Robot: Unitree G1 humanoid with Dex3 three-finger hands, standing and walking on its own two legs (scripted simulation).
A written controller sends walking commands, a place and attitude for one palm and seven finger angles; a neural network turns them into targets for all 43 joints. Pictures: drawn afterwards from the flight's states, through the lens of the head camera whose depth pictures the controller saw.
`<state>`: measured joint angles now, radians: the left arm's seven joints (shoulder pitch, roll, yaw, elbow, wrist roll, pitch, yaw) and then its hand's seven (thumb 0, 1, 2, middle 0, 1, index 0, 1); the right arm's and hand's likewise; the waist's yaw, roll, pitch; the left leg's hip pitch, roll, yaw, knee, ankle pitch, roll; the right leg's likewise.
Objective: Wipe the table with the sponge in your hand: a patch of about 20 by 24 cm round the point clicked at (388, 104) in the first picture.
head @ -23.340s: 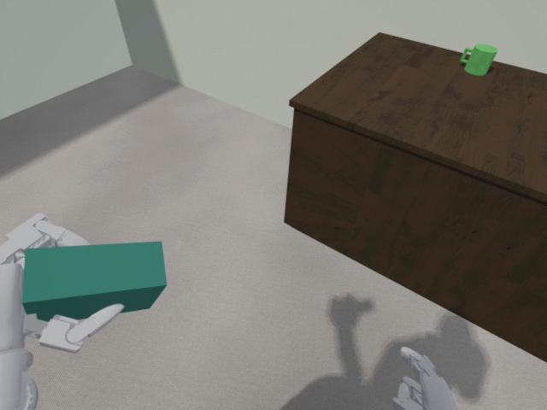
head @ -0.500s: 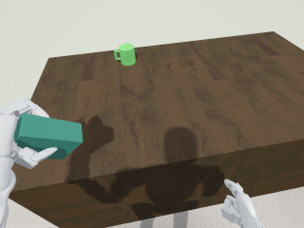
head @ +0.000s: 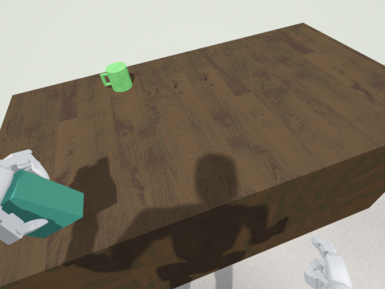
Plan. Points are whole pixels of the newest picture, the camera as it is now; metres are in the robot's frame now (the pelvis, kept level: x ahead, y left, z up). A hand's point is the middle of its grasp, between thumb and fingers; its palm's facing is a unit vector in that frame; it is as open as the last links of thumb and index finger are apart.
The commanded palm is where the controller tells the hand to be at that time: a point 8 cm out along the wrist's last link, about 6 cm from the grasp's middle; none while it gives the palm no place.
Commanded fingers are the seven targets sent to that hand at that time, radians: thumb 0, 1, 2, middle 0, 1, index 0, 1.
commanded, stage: turn the palm down, sponge in hand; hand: left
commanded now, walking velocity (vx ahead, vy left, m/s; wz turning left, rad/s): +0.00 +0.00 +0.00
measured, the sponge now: (44, 210) +0.22 +0.30 +0.11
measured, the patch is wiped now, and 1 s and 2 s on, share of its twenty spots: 0.00 0.00 0.00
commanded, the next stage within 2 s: move the sponge above the wiping area in 1.16 s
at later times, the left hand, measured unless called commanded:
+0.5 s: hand (13, 214) +0.19 +0.33 +0.13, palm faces +0.07 -0.20 -0.98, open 9.6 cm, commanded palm +0.16 +0.34 +0.21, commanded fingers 0.00 0.10 1.30 -1.20 -1.60 -1.20 -1.60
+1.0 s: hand (1, 204) +0.21 +0.35 +0.14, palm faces +0.07 -0.04 -1.00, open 9.6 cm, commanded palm +0.17 +0.35 +0.21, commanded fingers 0.00 0.10 1.30 -1.20 -1.60 -1.20 -1.60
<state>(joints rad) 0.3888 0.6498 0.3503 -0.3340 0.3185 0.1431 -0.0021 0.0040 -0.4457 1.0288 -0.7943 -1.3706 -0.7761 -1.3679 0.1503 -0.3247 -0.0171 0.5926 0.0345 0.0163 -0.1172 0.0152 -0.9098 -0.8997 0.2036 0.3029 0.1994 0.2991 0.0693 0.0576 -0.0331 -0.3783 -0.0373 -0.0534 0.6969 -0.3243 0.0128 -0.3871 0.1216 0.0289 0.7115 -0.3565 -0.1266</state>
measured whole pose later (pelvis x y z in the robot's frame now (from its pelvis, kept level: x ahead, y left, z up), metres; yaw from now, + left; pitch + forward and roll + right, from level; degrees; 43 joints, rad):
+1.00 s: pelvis -0.02 +0.07 +0.02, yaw +0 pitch -4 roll +0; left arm 0.12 0.55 -0.07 -0.27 0.92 0.35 -0.04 0.01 -0.45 1.03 -0.80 -1.37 -0.78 -1.36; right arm -0.01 -0.24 0.08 0.66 0.01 0.04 -0.08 0.01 -0.91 -0.90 0.21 0.30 0.21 0.31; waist 0.15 0.09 0.03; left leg -0.16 -0.09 -0.03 0.44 -0.20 0.06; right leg -0.17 0.05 0.07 0.47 -0.22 -0.04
